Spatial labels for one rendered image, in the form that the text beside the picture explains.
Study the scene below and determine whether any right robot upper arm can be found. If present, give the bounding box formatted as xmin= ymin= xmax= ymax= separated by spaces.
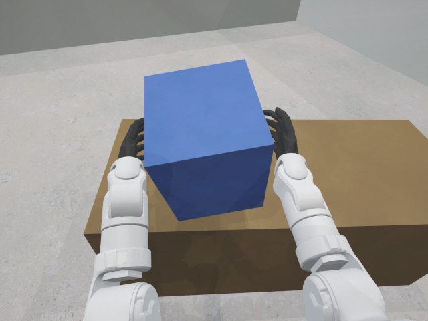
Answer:
xmin=303 ymin=268 xmax=415 ymax=321

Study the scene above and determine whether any left robot upper arm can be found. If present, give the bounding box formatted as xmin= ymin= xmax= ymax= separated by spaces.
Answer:
xmin=84 ymin=282 xmax=162 ymax=321

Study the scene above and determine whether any robot right forearm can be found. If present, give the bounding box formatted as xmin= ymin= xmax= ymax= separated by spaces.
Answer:
xmin=273 ymin=153 xmax=386 ymax=313

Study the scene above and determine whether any robot left forearm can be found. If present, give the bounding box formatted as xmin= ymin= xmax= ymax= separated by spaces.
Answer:
xmin=83 ymin=156 xmax=151 ymax=321

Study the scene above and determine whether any carton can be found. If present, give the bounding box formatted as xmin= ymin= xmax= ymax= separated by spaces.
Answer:
xmin=144 ymin=59 xmax=274 ymax=221

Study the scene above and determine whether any robot left hand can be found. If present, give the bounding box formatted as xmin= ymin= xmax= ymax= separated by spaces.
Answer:
xmin=118 ymin=118 xmax=144 ymax=161

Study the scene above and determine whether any robot right hand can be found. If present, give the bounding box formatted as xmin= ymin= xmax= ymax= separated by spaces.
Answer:
xmin=263 ymin=107 xmax=298 ymax=160

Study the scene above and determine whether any pedestal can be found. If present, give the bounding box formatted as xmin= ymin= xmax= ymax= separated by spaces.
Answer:
xmin=84 ymin=119 xmax=428 ymax=297

